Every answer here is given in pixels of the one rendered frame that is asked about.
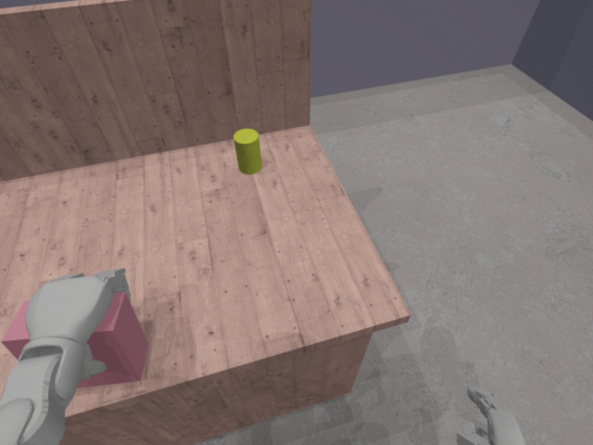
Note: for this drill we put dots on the left robot forearm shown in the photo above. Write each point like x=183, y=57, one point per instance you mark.
x=38, y=391

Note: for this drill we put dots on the robot right hand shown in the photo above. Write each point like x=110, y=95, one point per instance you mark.
x=502, y=426

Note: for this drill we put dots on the table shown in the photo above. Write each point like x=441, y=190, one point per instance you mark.
x=258, y=293

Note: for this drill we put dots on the sponge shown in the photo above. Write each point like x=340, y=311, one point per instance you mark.
x=119, y=342

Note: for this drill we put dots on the robot left hand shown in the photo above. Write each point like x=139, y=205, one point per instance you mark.
x=73, y=306

